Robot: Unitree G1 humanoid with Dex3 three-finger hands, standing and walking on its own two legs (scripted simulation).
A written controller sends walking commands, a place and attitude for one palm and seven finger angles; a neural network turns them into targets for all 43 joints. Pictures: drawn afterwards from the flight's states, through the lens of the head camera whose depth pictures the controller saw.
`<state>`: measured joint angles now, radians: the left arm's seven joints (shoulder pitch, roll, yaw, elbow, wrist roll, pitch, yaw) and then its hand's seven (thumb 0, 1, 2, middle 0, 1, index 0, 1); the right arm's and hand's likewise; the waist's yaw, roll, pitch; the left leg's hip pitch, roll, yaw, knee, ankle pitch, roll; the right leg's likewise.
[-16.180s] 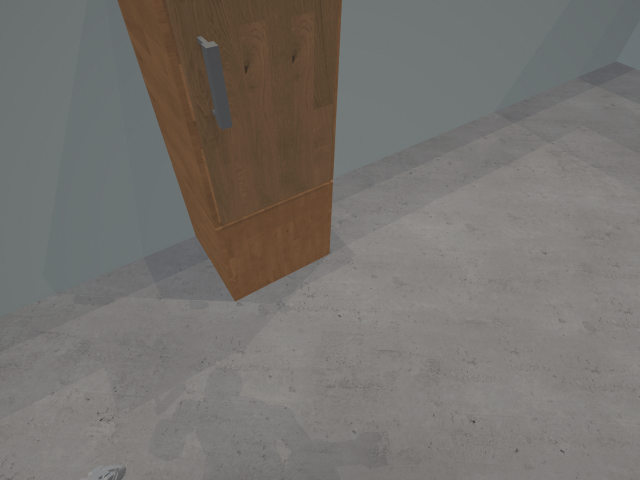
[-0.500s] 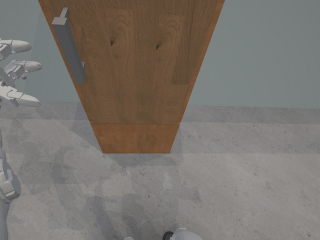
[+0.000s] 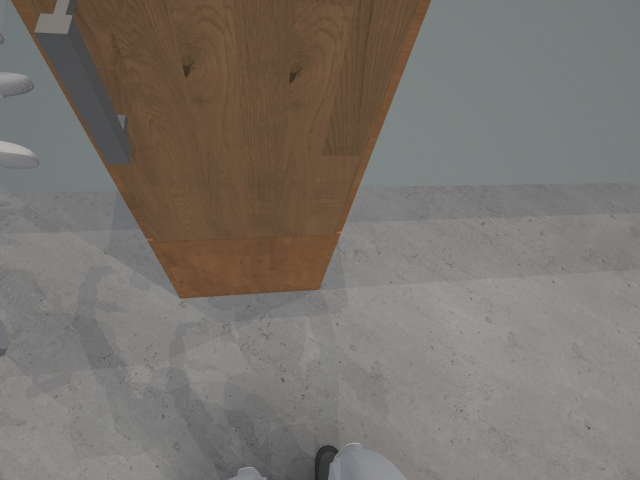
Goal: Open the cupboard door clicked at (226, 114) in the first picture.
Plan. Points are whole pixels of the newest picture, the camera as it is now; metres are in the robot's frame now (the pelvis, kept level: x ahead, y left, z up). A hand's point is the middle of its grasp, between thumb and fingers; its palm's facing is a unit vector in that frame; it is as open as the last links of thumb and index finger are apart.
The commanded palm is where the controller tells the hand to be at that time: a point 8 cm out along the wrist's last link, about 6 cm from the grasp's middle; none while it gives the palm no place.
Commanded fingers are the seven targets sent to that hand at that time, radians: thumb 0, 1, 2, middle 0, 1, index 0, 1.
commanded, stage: move the hooked fingers beside the handle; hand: left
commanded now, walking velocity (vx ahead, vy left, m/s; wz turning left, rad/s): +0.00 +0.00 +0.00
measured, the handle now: (96, 86) +0.54 +0.22 +0.12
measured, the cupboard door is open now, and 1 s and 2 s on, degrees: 0 0 0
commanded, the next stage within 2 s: slide the fingers in behind the handle in 0.76 s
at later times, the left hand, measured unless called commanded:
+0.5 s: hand (1, 108) +0.50 +0.30 +0.12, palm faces +0.04 -1.00 +0.01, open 14.0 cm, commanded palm +0.48 +0.33 +0.12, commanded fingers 0.00 -0.50 0.30 -0.30 -1.20 -0.30 -1.20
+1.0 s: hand (13, 112) +0.49 +0.28 +0.13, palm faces +0.02 -1.00 +0.00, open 14.0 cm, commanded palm +0.47 +0.31 +0.12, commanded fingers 0.00 -0.50 0.30 -0.30 -1.20 -0.30 -1.20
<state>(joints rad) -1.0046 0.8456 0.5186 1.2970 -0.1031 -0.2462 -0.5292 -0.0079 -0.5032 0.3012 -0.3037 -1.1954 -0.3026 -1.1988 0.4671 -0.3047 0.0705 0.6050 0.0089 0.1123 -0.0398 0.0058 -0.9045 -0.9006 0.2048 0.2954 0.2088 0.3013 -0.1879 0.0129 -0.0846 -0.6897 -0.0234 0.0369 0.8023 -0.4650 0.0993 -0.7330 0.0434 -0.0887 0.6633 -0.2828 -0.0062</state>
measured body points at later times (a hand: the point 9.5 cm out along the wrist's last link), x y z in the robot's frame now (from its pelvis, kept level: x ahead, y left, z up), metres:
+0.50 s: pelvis +0.01 -0.01 +0.00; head +0.14 +0.03 +0.43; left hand +0.49 +0.35 +0.12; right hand +0.00 -0.28 -0.09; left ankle -0.06 +0.04 -0.70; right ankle +0.01 -0.13 -0.70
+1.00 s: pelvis -0.01 -0.02 +0.00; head +0.12 +0.02 +0.43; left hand +0.48 +0.34 +0.13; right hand -0.01 -0.29 -0.10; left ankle -0.06 +0.04 -0.70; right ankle +0.01 -0.13 -0.70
